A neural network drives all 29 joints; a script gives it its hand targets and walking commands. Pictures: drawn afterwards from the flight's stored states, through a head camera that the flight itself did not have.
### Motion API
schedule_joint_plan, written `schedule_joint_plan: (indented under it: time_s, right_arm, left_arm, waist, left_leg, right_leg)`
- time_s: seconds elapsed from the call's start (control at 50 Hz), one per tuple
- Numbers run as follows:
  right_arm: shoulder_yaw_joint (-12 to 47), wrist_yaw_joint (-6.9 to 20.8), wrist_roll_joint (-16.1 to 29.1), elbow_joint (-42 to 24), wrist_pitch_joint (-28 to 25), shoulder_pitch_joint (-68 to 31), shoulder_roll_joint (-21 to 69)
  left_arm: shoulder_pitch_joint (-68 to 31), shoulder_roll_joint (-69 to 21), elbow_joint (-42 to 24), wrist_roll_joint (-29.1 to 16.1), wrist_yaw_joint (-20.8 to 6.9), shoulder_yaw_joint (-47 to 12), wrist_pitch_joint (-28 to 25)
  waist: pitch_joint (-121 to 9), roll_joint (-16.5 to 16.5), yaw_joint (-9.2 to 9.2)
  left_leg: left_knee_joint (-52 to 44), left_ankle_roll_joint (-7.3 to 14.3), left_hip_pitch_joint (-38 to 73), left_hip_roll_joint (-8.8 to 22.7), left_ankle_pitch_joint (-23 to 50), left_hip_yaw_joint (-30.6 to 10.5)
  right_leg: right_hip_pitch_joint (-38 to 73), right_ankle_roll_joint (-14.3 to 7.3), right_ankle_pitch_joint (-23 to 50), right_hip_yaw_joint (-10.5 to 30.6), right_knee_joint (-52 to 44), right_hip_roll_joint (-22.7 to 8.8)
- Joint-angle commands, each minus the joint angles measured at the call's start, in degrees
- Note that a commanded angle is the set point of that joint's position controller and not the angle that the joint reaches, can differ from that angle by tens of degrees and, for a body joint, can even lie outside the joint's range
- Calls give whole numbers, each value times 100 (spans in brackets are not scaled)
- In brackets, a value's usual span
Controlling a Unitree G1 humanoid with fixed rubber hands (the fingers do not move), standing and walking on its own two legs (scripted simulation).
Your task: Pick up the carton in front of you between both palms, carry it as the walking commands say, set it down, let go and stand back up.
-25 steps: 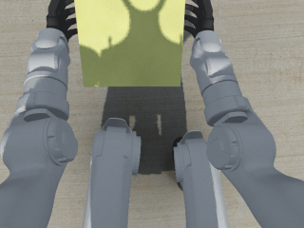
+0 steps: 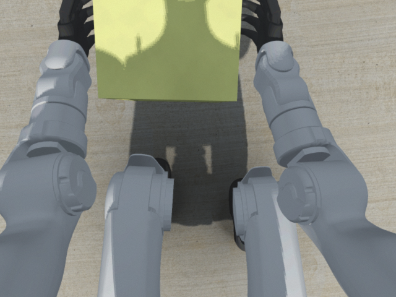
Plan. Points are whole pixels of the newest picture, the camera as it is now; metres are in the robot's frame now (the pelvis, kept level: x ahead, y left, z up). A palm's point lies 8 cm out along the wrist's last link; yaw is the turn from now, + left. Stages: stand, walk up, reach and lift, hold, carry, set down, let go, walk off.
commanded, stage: set down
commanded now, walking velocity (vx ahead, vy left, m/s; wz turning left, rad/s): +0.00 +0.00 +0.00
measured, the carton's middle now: (173, 48) +0.50 +0.12 -0.26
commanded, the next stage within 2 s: let go in 1.38 s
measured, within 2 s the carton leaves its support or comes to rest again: neither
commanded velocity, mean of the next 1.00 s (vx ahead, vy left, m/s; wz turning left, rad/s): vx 0.00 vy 0.00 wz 0.00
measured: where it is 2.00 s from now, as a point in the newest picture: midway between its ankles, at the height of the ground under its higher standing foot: (200, 217)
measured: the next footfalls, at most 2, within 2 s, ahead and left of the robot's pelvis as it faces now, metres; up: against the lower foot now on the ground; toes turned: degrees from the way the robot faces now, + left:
none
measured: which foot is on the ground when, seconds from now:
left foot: down 0.00-1.00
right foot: down 0.00-1.00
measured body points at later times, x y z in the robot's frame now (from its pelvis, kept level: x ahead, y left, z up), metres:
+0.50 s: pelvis -0.03 +0.00 +0.00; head +0.31 +0.07 +0.28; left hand +0.45 +0.33 -0.15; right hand +0.51 -0.04 -0.15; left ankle +0.11 +0.13 -0.35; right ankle +0.09 -0.12 -0.35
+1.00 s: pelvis +0.00 +0.01 +0.13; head +0.31 +0.07 +0.45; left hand +0.45 +0.34 +0.01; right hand +0.51 -0.05 +0.01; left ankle +0.11 +0.13 -0.35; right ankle +0.08 -0.12 -0.35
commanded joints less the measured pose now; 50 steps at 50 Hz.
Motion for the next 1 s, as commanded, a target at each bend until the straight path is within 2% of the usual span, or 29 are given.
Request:
schedule_joint_plan:
  time_s: [0.0,0.04,0.08,0.16,0.2,0.26,0.36,0.42,0.48,0.54,0.62,0.72,0.86,0.98]
  right_arm:
    - [1163,380,152,558,199,-516,1174]
    - [1053,-124,478,347,6,-258,-493]
    - [1261,-273,882,14,-76,-614,-659]
    - [1705,-345,1497,-827,-65,-1333,-791]
    - [1934,-300,1782,-724,29,-1409,-666]
    - [1869,-288,1812,-631,181,-1326,-860]
    - [1557,-440,1601,-875,360,-1204,-993]
    - [1354,-557,1434,-1421,463,-1168,-1029]
    - [1053,-661,1146,-1731,627,-1120,-1138]
    - [767,-674,911,-1588,732,-955,-1099]
    - [584,-603,733,-1388,701,-570,-890]
    - [566,-498,610,-1436,661,-124,-663]
    - [714,-470,516,-2238,736,316,-467]
    - [762,-480,472,-2775,906,578,-410]
  left_arm:
    - [-107,-586,601,-67,-240,-432,-38]
    - [150,1200,408,-392,290,-177,-369]
    - [-262,1525,158,-791,445,-267,-579]
    - [-1074,1929,-515,-1416,368,-581,-745]
    - [-1327,1939,-644,-1697,266,-889,-701]
    - [-1239,2002,-567,-1886,147,-1055,-519]
    - [-941,2020,-529,-1768,123,-998,-244]
    - [-880,1966,-1072,-1606,170,-937,-83]
    - [-869,1862,-1508,-1389,205,-812,131]
    - [-778,1632,-1580,-1268,214,-760,288]
    - [-541,1358,-1658,-1192,182,-769,327]
    - [-70,1213,-1714,-1035,108,-641,333]
    - [515,1290,-2248,-801,-17,-286,407]
    - [678,1309,-2672,-859,-157,-218,539]
  waist:
    - [-4272,-231,573]
    - [-4395,-62,608]
    - [-4629,27,642]
    - [-5133,4,577]
    - [-5308,138,599]
    - [-5437,316,516]
    - [-5909,459,499]
    - [-6580,605,485]
    - [-6699,746,368]
    - [-6186,832,217]
    - [-6040,903,89]
    - [-6314,873,120]
    - [-6980,582,287]
    - [-7196,495,215]
  left_leg:
    - [-819,185,3364,-181,2096,295]
    - [-794,121,3421,-82,2082,304]
    - [-695,119,3583,-18,2393,233]
    - [-542,159,3800,125,2640,131]
    - [-574,145,4112,163,2596,135]
    - [-697,111,4526,198,2171,169]
    - [-977,71,5172,175,1611,324]
    - [-1186,58,5774,97,1479,448]
    - [-1495,38,5993,4,1126,502]
    - [-1801,-9,5795,-36,876,470]
    - [-2062,-58,5773,-97,1287,464]
    - [-2403,-86,5981,-196,1850,501]
    - [-2986,-66,6493,-308,2423,629]
    - [-3544,-51,6983,-356,2524,660]
  right_leg:
    - [1350,-55,1553,-602,-972,-156]
    - [1527,6,1666,-533,-953,-265]
    - [1722,-14,1968,-455,-854,-317]
    - [2222,-38,2124,-356,-775,-463]
    - [2330,-43,1949,-432,-746,-518]
    - [2323,-65,1399,-589,-791,-569]
    - [2426,-89,801,-827,-989,-514]
    - [2661,-128,681,-960,-1193,-421]
    - [2703,-190,465,-1028,-1466,-354]
    - [2456,-222,307,-1045,-1733,-354]
    - [2316,-204,557,-1048,-2056,-338]
    - [2394,-169,845,-1007,-2497,-298]
    - [3192,-93,1257,-922,-3190,-267]
    - [3878,-81,1404,-881,-3783,-297]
